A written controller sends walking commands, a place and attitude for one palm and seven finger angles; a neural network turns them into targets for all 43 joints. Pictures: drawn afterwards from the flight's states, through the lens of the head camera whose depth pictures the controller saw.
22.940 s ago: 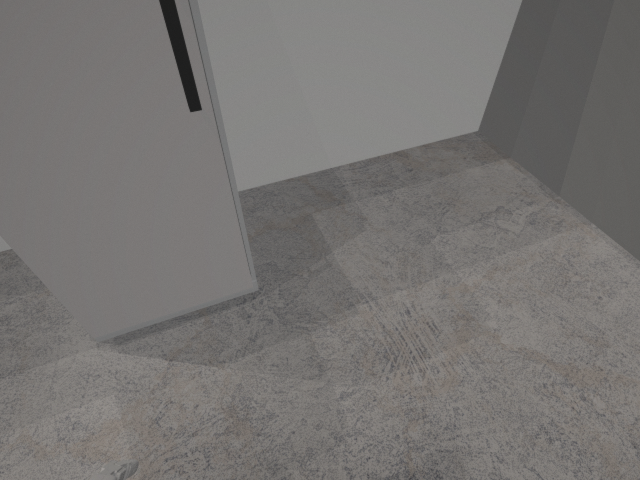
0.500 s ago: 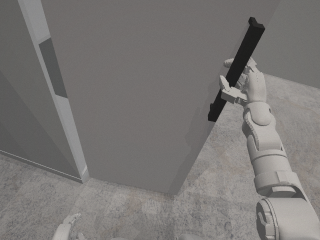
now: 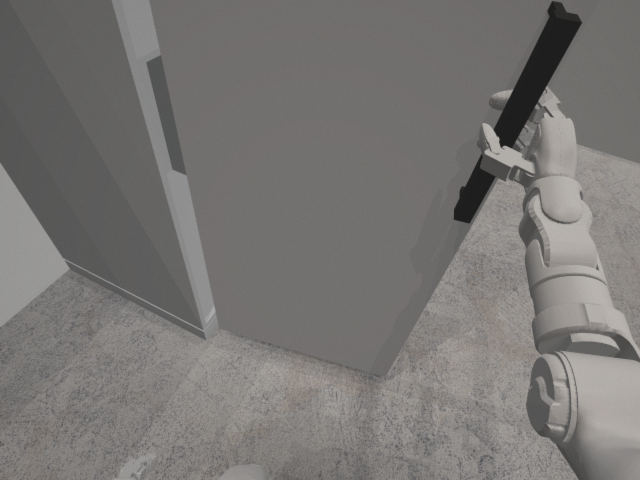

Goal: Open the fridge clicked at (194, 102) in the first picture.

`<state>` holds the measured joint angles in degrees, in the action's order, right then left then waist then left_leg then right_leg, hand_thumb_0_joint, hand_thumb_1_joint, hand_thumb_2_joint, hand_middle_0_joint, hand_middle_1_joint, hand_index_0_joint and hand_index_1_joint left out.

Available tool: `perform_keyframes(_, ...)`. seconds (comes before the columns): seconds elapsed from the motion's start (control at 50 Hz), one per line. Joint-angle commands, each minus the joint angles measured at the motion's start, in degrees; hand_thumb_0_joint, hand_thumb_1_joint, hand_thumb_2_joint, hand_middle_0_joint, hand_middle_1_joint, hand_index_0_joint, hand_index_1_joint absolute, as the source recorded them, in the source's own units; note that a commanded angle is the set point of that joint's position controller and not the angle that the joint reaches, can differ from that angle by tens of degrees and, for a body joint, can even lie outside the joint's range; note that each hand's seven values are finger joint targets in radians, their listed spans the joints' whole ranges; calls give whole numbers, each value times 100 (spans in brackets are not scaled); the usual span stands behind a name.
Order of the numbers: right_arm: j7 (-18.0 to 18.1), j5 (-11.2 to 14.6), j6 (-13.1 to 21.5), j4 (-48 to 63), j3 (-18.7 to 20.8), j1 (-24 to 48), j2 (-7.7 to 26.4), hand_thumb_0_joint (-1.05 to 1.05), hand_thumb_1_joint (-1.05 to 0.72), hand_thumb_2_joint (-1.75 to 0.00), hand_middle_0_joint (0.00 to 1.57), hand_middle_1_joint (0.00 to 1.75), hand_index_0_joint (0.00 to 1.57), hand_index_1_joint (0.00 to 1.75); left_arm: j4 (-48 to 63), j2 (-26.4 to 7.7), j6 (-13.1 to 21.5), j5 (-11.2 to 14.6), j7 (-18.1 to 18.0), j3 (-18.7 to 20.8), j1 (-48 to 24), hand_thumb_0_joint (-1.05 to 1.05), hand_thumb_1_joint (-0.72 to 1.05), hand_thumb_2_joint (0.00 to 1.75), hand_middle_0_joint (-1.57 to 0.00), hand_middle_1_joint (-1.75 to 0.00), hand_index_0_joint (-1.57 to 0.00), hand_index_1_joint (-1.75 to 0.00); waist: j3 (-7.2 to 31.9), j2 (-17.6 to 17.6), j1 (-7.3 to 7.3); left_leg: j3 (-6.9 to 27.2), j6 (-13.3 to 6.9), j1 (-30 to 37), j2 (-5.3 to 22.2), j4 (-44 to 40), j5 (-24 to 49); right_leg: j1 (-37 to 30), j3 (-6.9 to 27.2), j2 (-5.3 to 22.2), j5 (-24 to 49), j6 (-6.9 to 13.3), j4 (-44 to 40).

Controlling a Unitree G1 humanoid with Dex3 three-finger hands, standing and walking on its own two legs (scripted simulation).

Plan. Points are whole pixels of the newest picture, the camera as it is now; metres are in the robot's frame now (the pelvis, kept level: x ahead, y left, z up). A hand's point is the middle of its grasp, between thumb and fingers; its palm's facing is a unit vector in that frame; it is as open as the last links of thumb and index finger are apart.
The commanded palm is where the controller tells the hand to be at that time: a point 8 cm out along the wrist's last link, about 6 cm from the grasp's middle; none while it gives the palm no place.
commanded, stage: stop walking and hold the door back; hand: right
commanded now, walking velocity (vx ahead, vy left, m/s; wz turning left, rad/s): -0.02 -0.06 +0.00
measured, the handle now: (501, 128) +0.51 -0.15 +0.22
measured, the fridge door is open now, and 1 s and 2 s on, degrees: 79 79 77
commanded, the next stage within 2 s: loosen the grip on the handle in 1.04 s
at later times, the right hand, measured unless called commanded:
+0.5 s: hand (494, 155) +0.46 -0.14 +0.21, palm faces -0.01 +0.99 -0.15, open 6.7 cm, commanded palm +0.44 -0.21 +0.19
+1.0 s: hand (492, 157) +0.46 -0.14 +0.21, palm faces -0.01 +0.99 -0.15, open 6.7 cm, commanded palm +0.44 -0.21 +0.19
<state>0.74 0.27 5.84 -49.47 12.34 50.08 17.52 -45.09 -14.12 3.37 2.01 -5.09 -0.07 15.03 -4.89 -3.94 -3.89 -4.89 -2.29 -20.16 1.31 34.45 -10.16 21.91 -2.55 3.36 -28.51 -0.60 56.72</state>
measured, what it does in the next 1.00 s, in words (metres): steps on the spot: right foot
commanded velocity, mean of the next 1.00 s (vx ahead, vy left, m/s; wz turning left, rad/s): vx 0.00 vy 0.00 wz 0.00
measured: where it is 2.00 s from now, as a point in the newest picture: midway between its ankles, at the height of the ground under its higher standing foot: outside the picture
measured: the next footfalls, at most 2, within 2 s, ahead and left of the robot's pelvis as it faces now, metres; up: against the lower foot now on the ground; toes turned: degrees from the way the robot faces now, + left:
right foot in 0.18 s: +0.08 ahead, -0.15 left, +0.00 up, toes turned -3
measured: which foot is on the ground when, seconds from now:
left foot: down 0.00-1.00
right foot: up 0.00-0.16, down 0.18-1.00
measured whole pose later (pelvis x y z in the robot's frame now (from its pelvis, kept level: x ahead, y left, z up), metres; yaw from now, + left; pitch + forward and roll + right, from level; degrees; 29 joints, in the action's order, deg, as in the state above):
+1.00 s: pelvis +0.05 -0.04 +0.01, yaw +3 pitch +0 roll +0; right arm 2.7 2.9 6.4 -21.1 5.0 31.1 13.1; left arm -38.7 -13.6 -0.2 1.8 -6.1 -0.7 9.9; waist -0.7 -1.7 -2.2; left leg -0.9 1.8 -18.9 2.2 29.5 -10.6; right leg 13.6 -6.0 2.9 -18.8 0.2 32.5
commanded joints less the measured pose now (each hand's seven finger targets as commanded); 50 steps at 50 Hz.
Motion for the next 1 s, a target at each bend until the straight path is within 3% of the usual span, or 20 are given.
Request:
perform_keyframes(0.0,217,118,281,1053,685,2126,2003,0,-90,-90,45,140,45,140,793,-710,442,-36,-88,162,-247,0,90,90,-20,-30,-20,-30,1867,1976,364,1421,-493,1254,1555,-1751,-957,376,143,42,285,-26,100)
perform_keyframes(0.06,246,132,325,1142,834,1709,2181,0,-90,-90,45,140,45,140,849,-743,427,-87,-148,127,-339,0,90,90,-20,-30,-20,-30,1789,1712,469,989,-330,759,1246,-1702,-1111,-524,-277,-149,420,34,-1348)
perform_keyframes(0.12,201,130,426,1254,554,2020,1914,0,-90,-90,45,140,45,140,823,-746,392,-103,-139,96,-306,0,90,90,-20,-30,-20,-30,1731,1377,297,739,25,170,954,-1549,-2022,-1464,-337,-232,1040,70,-2695)
perform_keyframes(0.14,179,163,460,1483,589,1925,1934,0,-90,-90,45,140,45,140,914,-929,384,-91,-140,184,-376,0,90,90,-20,-30,-20,-30,1625,534,328,647,134,106,709,-1074,-1916,-1389,209,121,893,212,-3211)
perform_keyframes(0.16,177,147,506,1568,557,1855,1777,0,-90,-90,45,140,45,140,1020,-1009,339,-115,-124,192,-421,0,90,90,-20,-30,-20,-30,1482,-147,439,330,309,67,253,-377,-1561,-1108,1016,702,766,451,-3686)
perform_keyframes(0.18,170,193,531,1762,325,2079,1462,0,-90,-90,45,140,45,140,1161,-987,280,-55,-89,177,-548,0,90,90,-20,-30,-20,-30,1457,-573,516,140,388,316,-41,246,-973,-778,1596,1186,1058,710,-3989)
perform_keyframes(0.2,154,244,494,1755,187,1912,1251,0,-90,-90,45,140,45,140,1249,-844,238,-16,-55,151,-589,0,90,90,-20,-30,-20,-30,1537,-316,591,232,381,605,-95,329,-1003,-610,1545,1232,1548,784,-3919)
perform_keyframes(0.22,124,225,498,1860,28,1875,1047,0,-90,-90,45,140,45,140,1248,-731,238,-23,-53,119,-605,0,90,90,-20,-30,-20,-30,1624,-213,535,263,378,790,-44,23,-1078,-606,1230,1098,1670,719,-3724)
perform_keyframes(0.26,192,140,471,1900,339,1784,1468,0,-90,-90,45,140,45,140,1225,-935,233,-42,-81,203,-520,0,90,90,-20,-30,-20,-30,1777,-85,511,316,361,1082,84,-362,-287,-672,704,827,2474,499,-3157)
perform_keyframes(0.32,235,89,424,2149,231,1566,1411,0,-90,-90,45,140,45,140,1260,-784,192,-32,-89,233,-445,0,90,90,-20,-30,-20,-30,2037,947,407,1126,88,1360,882,-1002,214,-559,-29,154,1745,97,-2448)
perform_keyframes(0.36,238,105,372,2090,255,1300,1408,0,-90,-90,45,140,45,140,1179,-745,165,-47,-106,222,-424,0,90,90,-20,-30,-20,-30,1708,861,400,1075,76,670,905,-1307,-1068,-719,19,72,857,118,-2649)
perform_keyframes(0.4,259,146,388,2199,255,1470,1408,0,-90,-90,45,140,45,140,1146,-757,150,-56,-133,194,-453,0,90,90,-20,-30,-20,-30,1608,945,430,983,132,430,761,-1285,-1403,-800,115,174,865,177,-2794)
perform_keyframes(0.48,267,186,450,2595,93,969,1057,0,-90,-90,45,140,45,140,1230,-733,179,-63,-150,177,-595,0,90,90,-20,-30,-20,-30,1877,583,478,531,309,760,401,-663,-151,-942,337,501,1929,286,-3055)
perform_keyframes(0.58,292,205,442,3102,-93,665,815,0,-90,-90,45,140,45,140,1301,-667,124,-45,-139,158,-697,0,90,90,-20,-30,-20,-30,1983,586,456,557,275,1042,484,-569,681,-896,222,484,2427,229,-2900)
perform_keyframes(0.6,320,209,430,3114,82,415,978,0,-90,-90,45,140,45,140,1301,-689,105,-54,-144,183,-687,0,90,90,-20,-30,-20,-30,1993,664,471,616,258,1036,530,-628,691,-896,182,461,2369,216,-2836)
perform_keyframes(0.68,329,233,384,3325,-87,237,804,0,-90,-90,45,140,45,140,1325,-628,43,-49,-148,155,-743,0,90,90,-20,-30,-20,-30,1950,773,441,703,224,973,603,-760,637,-914,115,365,2219,183,-2788)
perform_keyframes(0.72,357,227,371,3318,40,283,970,0,-90,-90,45,140,45,140,1278,-640,15,-53,-162,166,-726,0,90,90,-20,-30,-20,-30,1929,872,438,789,201,885,660,-904,495,-958,70,314,2081,171,-2741)
perform_keyframes(0.84,338,268,327,3664,-222,9,667,0,-90,-90,45,140,45,140,1376,-613,-41,-37,-163,155,-853,0,90,90,-20,-30,-20,-30,2047,681,411,610,244,1003,550,-778,940,-1131,86,369,2524,177,-2833)
perform_keyframes(0.86,373,256,320,3673,-1,-158,880,0,-90,-90,45,140,45,140,1371,-646,-60,-46,-166,180,-835,0,90,90,-20,-30,-20,-30,2046,646,435,617,245,1021,542,-769,1036,-1143,85,401,2610,182,-2820)
perform_keyframes(0.98,372,262,290,3784,-79,-367,780,0,-90,-90,45,140,45,140,1441,-610,-149,-44,-158,158,-905,0,90,90,-20,-30,-20,-30,2032,750,428,623,219,1077,592,-836,1046,-1074,73,351,2572,156,-2810)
